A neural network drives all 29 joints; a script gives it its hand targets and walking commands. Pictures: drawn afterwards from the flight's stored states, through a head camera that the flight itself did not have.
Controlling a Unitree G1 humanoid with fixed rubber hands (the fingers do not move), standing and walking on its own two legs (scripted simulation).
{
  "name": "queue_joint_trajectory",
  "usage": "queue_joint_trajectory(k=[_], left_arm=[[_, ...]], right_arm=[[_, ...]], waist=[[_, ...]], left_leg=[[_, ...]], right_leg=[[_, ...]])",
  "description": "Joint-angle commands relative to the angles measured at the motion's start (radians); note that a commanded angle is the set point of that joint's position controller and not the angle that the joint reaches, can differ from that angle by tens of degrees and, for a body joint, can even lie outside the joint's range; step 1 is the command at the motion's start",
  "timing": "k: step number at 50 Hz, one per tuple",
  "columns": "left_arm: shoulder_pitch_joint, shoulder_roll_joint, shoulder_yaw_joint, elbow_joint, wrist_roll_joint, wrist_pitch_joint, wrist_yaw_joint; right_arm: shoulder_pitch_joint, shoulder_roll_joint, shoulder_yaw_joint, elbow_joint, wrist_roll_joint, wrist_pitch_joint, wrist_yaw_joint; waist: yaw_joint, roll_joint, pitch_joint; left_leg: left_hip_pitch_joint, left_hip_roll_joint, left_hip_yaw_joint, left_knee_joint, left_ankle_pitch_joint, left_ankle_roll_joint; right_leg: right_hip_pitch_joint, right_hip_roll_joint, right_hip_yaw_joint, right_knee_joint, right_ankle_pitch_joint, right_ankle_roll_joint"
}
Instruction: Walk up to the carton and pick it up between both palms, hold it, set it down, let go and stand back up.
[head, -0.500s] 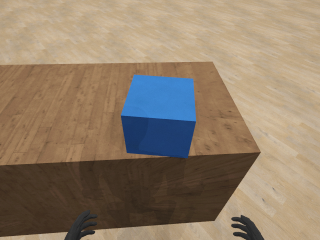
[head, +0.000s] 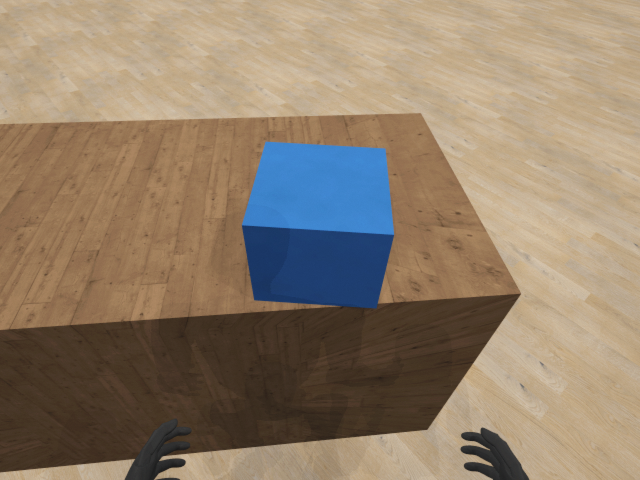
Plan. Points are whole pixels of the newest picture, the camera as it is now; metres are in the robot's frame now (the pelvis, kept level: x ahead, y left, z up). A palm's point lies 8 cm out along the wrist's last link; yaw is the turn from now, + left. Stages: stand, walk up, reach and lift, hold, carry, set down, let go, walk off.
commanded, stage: stand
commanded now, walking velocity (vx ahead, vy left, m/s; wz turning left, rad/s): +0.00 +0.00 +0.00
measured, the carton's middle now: (320, 223) +0.52 +0.01 +0.02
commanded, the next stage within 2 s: none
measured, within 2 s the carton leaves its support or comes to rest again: neither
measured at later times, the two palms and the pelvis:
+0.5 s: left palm out of the picture +0.04 +0.26 -0.13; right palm out of the picture +0.11 -0.21 -0.12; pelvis +0.01 +0.01 -0.01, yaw +6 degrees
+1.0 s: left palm out of the picture -0.03 +0.23 -0.15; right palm out of the picture +0.04 -0.21 -0.14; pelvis +0.01 +0.01 +0.00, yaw +7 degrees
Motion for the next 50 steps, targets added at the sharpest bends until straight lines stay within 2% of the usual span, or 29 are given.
queue_joint_trajectory(k=[1,2,3,4,6,8,11,14,18,21,37,48,49,50], left_arm=[[0.042,0.12,0.069,-0.02,0.051,-0.102,-0.038],[0.064,0.107,0.064,0.008,0.036,-0.11,-0.044],[0.067,0.096,0.061,0.03,0.026,-0.115,-0.046],[0.047,0.094,0.061,0.036,0.024,-0.114,-0.043],[0.01,0.09,0.063,0.03,0.02,-0.115,-0.038],[0.038,0.08,0.062,0.054,0.017,-0.119,-0.035],[0.035,0.092,0.068,0.083,0.019,-0.12,-0.026],[0.085,0.087,0.07,0.12,0.016,-0.121,-0.022],[0.116,0.09,0.074,0.167,0.015,-0.118,-0.015],[0.15,0.082,0.074,0.202,0.013,-0.118,-0.013],[0.212,0.045,0.072,0.385,0.006,-0.112,-0.002],[0.258,-0.016,0.049,0.504,0.005,-0.109,0.006],[0.262,-0.014,0.054,0.503,0.001,-0.114,0.003],[0.277,-0.016,0.044,0.517,0.006,-0.111,0.004]], right_arm=[[0.023,-0.143,-0.03,-0.04,-0.027,0.132,-0.026],[0.004,-0.143,-0.03,-0.052,-0.025,0.13,-0.025],[0.02,-0.146,-0.034,-0.047,-0.019,0.128,-0.024],[0.053,-0.143,-0.035,-0.033,-0.013,0.129,-0.021],[0.071,-0.134,-0.03,-0.015,-0.012,0.129,-0.019],[0.042,-0.14,-0.032,-0.018,-0.024,0.13,-0.02],[0.094,-0.142,-0.033,0.002,-0.025,0.133,-0.024],[0.111,-0.143,-0.032,0.022,-0.023,0.134,-0.034],[0.144,-0.133,-0.028,0.045,-0.019,0.136,-0.046],[0.147,-0.129,-0.027,0.061,-0.017,0.135,-0.054],[0.202,-0.1,-0.016,0.186,-0.01,0.137,-0.075],[0.255,-0.068,-0.004,0.292,-0.006,0.143,-0.082],[0.246,-0.059,-0.002,0.299,-0.011,0.144,-0.089],[0.243,-0.054,-0.003,0.318,-0.008,0.15,-0.085]], waist=[[0.059,0.086,-0.08],[0.056,0.074,-0.147],[0.042,0.06,-0.18],[0.029,0.047,-0.175],[0.027,0.031,-0.164],[0.037,0.025,-0.14],[0.013,0.022,-0.113],[0.025,0.045,-0.095],[0.018,0.062,-0.064],[0.027,0.074,-0.056],[0.025,0.045,-0.01],[0.022,0.057,0.078],[0.039,0.033,0.068],[0.034,0.045,0.104]], left_leg=[[-0.167,0.094,-0.129,-0.017,0.167,0.018],[-0.091,0.091,-0.127,0.023,0.23,0.024],[-0.091,0.083,-0.127,0.041,0.214,0.027],[-0.146,0.076,-0.135,0.034,0.164,0.027],[-0.177,0.063,-0.137,0.031,0.134,0.023],[-0.12,0.067,-0.144,0.055,0.163,0.031],[-0.161,0.063,-0.159,0.058,0.182,0.04],[-0.141,0.066,-0.172,0.051,0.188,0.048],[-0.172,0.063,-0.189,0.035,0.177,0.055],[-0.159,0.064,-0.197,0.027,0.175,0.059],[-0.171,0.052,-0.214,-0.029,0.132,0.059],[-0.17,0.044,-0.198,-0.074,0.089,0.043],[-0.192,0.048,-0.211,-0.067,0.113,0.046],[-0.203,0.057,-0.211,-0.083,0.073,0.047]], right_leg=[[0.027,-0.121,0.087,-0.026,0.107,0.02],[-0.007,-0.11,0.076,-0.007,0.18,0.014],[-0.004,-0.109,0.068,-0.005,0.183,0.011],[0.021,-0.113,0.059,-0.011,0.141,0.007],[0.023,-0.128,0.065,-0.017,0.109,0.0],[-0.07,-0.119,0.064,-0.025,0.105,-0.003],[-0.058,-0.123,0.051,-0.02,0.101,-0.009],[-0.088,-0.121,0.047,-0.021,0.079,-0.01],[-0.077,-0.121,0.038,-0.024,0.057,-0.011],[-0.085,-0.122,0.036,-0.032,0.051,-0.01],[-0.031,-0.134,0.02,-0.075,0.046,-0.008],[-0.05,-0.146,0.013,-0.088,0.032,-0.004],[-0.006,-0.144,0.008,-0.086,0.051,-0.007],[-0.042,-0.146,0.007,-0.099,0.034,0.0]])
